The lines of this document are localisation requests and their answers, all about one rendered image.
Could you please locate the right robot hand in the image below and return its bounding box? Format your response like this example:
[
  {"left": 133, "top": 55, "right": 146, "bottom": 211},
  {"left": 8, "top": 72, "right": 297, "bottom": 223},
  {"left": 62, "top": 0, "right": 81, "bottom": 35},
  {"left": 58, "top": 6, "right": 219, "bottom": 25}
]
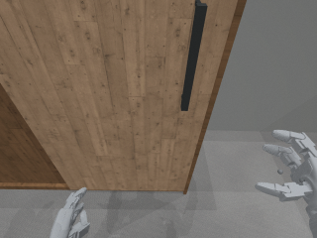
[{"left": 255, "top": 130, "right": 317, "bottom": 204}]

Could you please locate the handle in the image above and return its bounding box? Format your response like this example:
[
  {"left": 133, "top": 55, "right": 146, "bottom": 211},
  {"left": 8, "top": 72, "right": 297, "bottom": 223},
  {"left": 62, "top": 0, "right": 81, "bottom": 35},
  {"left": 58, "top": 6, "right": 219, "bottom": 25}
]
[{"left": 180, "top": 0, "right": 208, "bottom": 111}]

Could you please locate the left robot hand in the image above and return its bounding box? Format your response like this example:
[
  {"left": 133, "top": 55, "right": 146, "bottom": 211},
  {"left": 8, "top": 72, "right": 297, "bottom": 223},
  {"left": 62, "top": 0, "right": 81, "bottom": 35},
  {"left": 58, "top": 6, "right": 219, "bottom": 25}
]
[{"left": 50, "top": 187, "right": 90, "bottom": 238}]

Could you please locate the wardrobe door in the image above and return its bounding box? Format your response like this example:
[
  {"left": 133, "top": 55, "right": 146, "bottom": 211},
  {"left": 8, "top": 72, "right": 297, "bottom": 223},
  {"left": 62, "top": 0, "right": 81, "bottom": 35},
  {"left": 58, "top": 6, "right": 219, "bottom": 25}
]
[
  {"left": 0, "top": 0, "right": 238, "bottom": 191},
  {"left": 0, "top": 83, "right": 66, "bottom": 183}
]

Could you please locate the right robot forearm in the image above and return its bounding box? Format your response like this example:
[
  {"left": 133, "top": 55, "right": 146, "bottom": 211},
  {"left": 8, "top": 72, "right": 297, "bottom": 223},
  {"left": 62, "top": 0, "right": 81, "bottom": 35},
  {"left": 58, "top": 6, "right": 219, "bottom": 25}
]
[{"left": 305, "top": 200, "right": 317, "bottom": 238}]

